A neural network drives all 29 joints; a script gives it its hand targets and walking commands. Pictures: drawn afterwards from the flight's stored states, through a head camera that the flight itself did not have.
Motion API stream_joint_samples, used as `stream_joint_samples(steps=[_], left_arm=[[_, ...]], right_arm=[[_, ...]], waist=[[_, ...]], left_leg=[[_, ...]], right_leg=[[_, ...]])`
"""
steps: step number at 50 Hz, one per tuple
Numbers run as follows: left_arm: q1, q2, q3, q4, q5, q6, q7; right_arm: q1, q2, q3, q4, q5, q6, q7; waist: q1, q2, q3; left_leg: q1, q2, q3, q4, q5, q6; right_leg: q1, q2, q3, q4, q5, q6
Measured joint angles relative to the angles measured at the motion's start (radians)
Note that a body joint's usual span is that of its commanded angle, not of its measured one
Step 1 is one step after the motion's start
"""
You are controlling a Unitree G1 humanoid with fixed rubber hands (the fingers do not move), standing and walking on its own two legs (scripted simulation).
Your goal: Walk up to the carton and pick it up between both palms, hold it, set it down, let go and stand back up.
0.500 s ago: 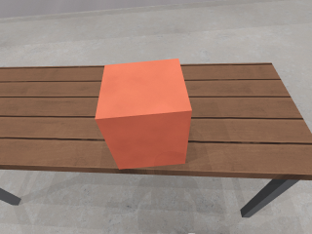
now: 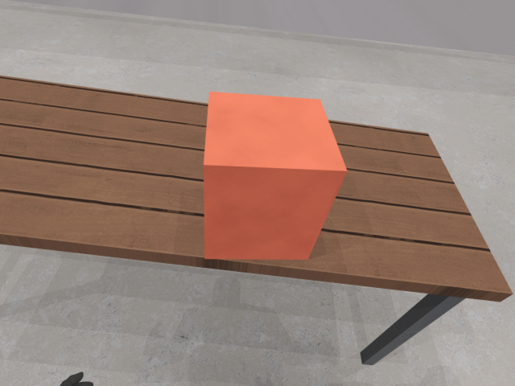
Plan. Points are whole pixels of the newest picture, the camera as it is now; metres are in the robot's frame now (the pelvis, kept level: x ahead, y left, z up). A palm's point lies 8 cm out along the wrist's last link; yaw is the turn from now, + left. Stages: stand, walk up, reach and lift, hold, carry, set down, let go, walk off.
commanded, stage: walk up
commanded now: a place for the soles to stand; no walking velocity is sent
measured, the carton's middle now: (261, 180) +0.49 -0.01 +0.05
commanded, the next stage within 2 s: none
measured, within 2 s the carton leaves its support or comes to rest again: neither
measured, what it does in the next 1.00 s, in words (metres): steps on the spot: right foot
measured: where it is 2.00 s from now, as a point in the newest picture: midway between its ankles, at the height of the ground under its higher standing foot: outside the picture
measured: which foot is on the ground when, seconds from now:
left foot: down 0.00-1.00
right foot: up 0.00-0.14, down 0.16-0.78, up 0.80-1.00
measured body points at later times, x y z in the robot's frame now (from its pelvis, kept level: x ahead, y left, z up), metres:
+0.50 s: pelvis -0.04 -0.02 +0.00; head -0.02 -0.03 +0.45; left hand +0.06 +0.32 -0.09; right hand +0.06 -0.34 -0.11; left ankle +0.03 +0.11 -0.70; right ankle -0.02 -0.17 -0.70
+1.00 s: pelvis -0.02 -0.01 +0.00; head -0.01 +0.01 +0.45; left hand +0.09 +0.31 -0.12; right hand +0.04 -0.36 -0.08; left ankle +0.03 +0.11 -0.70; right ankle -0.02 -0.14 -0.70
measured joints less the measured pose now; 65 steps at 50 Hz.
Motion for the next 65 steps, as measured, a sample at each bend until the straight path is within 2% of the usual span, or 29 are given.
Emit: stream_joint_samples(steps=[4, 6, 8, 10, 12, 17, 20, 22, 26, 29, 31, 35, 38, 41, 45, 48, 51, 54, 57, 58, 60, 65], left_arm=[[0.034, 0.021, 0.0, 0.026, 0.0, 0.0, -0.011], [0.055, 0.028, 0.0, 0.044, 0.0, 0.0, -0.011], [0.081, 0.032, 0.0, 0.061, 0.0, -0.011, -0.007], [0.105, 0.025, 0.0, 0.081, 0.0, -0.032, 0.0], [0.13, 0.017, 0.0, 0.084, 0.0, -0.05, 0.009], [0.162, 0.019, 0.0, 0.085, 0.0, -0.072, 0.021], [0.149, 0.027, 0.0, 0.084, 0.0, -0.072, 0.021], [0.129, 0.033, 0.0, 0.084, 0.0, -0.072, 0.021], [0.097, 0.039, 0.0, 0.082, 0.0, -0.075, 0.017], [0.108, 0.037, 0.0, 0.083, 0.0, -0.085, 0.013], [0.124, 0.025, 0.0, 0.083, 0.0, -0.086, 0.012], [0.139, 0.018, 0.0, 0.083, 0.0, -0.085, 0.012], [0.137, 0.025, 0.0, 0.083, 0.0, -0.085, 0.012], [0.115, 0.026, 0.0, 0.082, 0.0, -0.08, 0.014], [0.094, 0.043, 0.0, 0.081, 0.0, -0.08, 0.012], [0.094, 0.056, 0.0, 0.081, 0.0, -0.08, 0.011], [0.109, 0.056, 0.0, 0.081, 0.0, -0.081, 0.012], [0.141, 0.036, 0.0, 0.082, 0.0, -0.083, 0.013], [0.167, 0.029, 0.0, 0.081, 0.0, -0.083, 0.013], [0.169, 0.029, 0.0, 0.081, 0.0, -0.083, 0.013], [0.164, 0.029, 0.0, 0.081, 0.0, -0.083, 0.012], [0.094, 0.03, 0.0, 0.071, 0.0, -0.083, 0.011]], right_arm=[[-0.017, -0.002, 0.0, 0.0, 0.0, -0.012, 0.0], [-0.023, -0.001, 0.0, 0.0, 0.0, -0.013, 0.0], [-0.026, 0.002, 0.0, 0.0, 0.0, -0.013, 0.001], [-0.031, 0.002, 0.0, 0.0, 0.0, -0.012, 0.001], [-0.032, 0.002, 0.0, 0.0, 0.0, -0.01, 0.001], [-0.067, -0.002, 0.0, 0.0, 0.0, -0.006, 0.001], [-0.086, 0.002, 0.0, 0.0, 0.0, -0.015, 0.004], [-0.083, 0.009, 0.001, 0.001, 0.0, -0.018, 0.006], [-0.081, 0.012, 0.0, 0.001, 0.0, -0.013, 0.014], [-0.083, 0.006, 0.0, 0.001, 0.0, 0.003, 0.015], [-0.083, -0.015, 0.0, 0.0, 0.0, 0.007, 0.016], [-0.083, -0.066, 0.0, 0.0, 0.0, 0.009, 0.027], [-0.082, -0.06, 0.001, 0.0, 0.0, 0.007, 0.029], [-0.054, -0.039, 0.001, 0.001, 0.0, -0.003, 0.029], [-0.04, -0.016, 0.0, 0.0, 0.0, -0.003, 0.029], [-0.04, -0.009, 0.0, 0.0, 0.0, -0.003, 0.029], [-0.043, -0.01, 0.0, 0.0, 0.0, -0.002, 0.031], [-0.05, -0.012, 0.0, 0.0, 0.0, 0.006, 0.031], [-0.057, -0.018, 0.0, 0.0, 0.0, 0.005, 0.031], [-0.057, -0.018, 0.0, 0.0, 0.0, 0.004, 0.031], [-0.056, -0.016, 0.0, 0.0, 0.0, -0.003, 0.031], [-0.055, 0.0, 0.0, 0.0, 0.0, -0.018, 0.031]], waist=[[0.0, -0.021, 0.0], [0.001, -0.022, 0.0], [0.001, -0.017, -0.002], [0.0, 0.006, -0.001], [0.0, 0.036, -0.006], [0.0, 0.115, -0.035], [0.0, 0.149, -0.035], [0.0, 0.158, -0.035], [0.0, 0.157, -0.037], [0.0, 0.132, -0.037], [0.0, 0.131, -0.04], [0.0, 0.146, -0.04], [0.0, 0.13, -0.04], [0.0, 0.113, -0.04], [0.0, 0.091, -0.04], [0.0, 0.066, -0.04], [0.001, 0.047, -0.039], [0.0, 0.062, -0.036], [0.0, 0.086, -0.036], [0.0, 0.094, -0.036], [0.0, 0.109, -0.036], [0.0, 0.112, -0.036]], left_leg=[[-0.083, 0.008, 0.0, 0.0, 0.027, -0.004], [-0.119, 0.017, 0.001, 0.0, 0.038, -0.012], [-0.142, 0.029, 0.003, 0.0, 0.045, -0.026], [-0.144, 0.046, -0.001, 0.0, 0.049, -0.034], [-0.136, 0.057, -0.002, 0.0, 0.053, -0.034], [-0.132, 0.044, -0.001, 0.001, 0.015, -0.029], [-0.127, 0.037, 0.001, -0.014, 0.078, -0.029], [-0.119, 0.038, 0.005, -0.014, 0.073, -0.029], [-0.107, 0.058, 0.005, -0.014, 0.069, -0.029], [-0.108, 0.05, 0.006, 0.013, 0.013, -0.027], [-0.12, 0.046, 0.005, 0.04, -0.028, -0.025], [-0.115, 0.046, 0.005, 0.038, -0.029, -0.024], [-0.108, 0.033, 0.013, 0.024, 0.037, -0.022], [-0.085, 0.033, 0.022, 0.017, 0.043, -0.014], [-0.059, 0.051, 0.022, 0.013, 0.024, -0.011], [-0.056, 0.055, 0.023, 0.013, 0.02, -0.018], [-0.071, 0.048, 0.024, 0.015, 0.02, -0.033], [-0.074, 0.044, 0.018, 0.02, -0.003, -0.033], [-0.078, 0.036, 0.018, 0.024, -0.056, -0.026], [-0.078, 0.035, 0.018, 0.024, -0.054, -0.024], [-0.072, 0.031, 0.018, -0.005, 0.047, -0.023], [-0.057, 0.031, 0.018, -0.006, 0.016, -0.024]], right_leg=[[0.0, 0.0, 0.064, 0.0, -0.025, 0.0], [0.005, 0.0, 0.064, -0.029, -0.079, 0.0], [0.029, 0.0, 0.044, -0.131, -0.092, 0.0], [0.039, 0.007, 0.033, -0.189, 0.039, 0.046], [0.048, 0.015, 0.031, -0.189, 0.041, 0.077], [0.048, 0.01, 0.039, -0.19, 0.032, 0.08], [0.048, 0.008, 0.047, -0.189, 0.039, 0.08], [0.048, 0.008, 0.044, -0.18, 0.035, 0.08], [0.048, 0.008, 0.012, -0.17, -0.006, 0.08], [0.049, 0.006, 0.018, -0.172, 0.074, 0.072], [0.049, 0.006, 0.019, -0.172, 0.068, 0.071], [0.048, 0.006, 0.019, -0.172, 0.053, 0.071], [0.048, 0.0, 0.035, -0.171, 0.049, 0.071], [0.049, 0.0, 0.036, -0.118, -0.038, 0.071], [0.048, 0.0, -0.005, -0.096, -0.093, 0.071], [0.049, 0.0, -0.035, -0.096, -0.043, 0.071], [0.061, 0.0, -0.072, -0.169, 0.047, 0.066], [0.061, 0.002, -0.081, -0.17, 0.045, 0.041], [0.061, 0.0, -0.081, -0.17, 0.037, 0.034], [0.061, -0.001, -0.08, -0.17, 0.035, 0.034], [0.061, -0.003, -0.078, -0.169, 0.032, 0.035], [0.061, -0.003, -0.077, -0.159, -0.013, 0.035]])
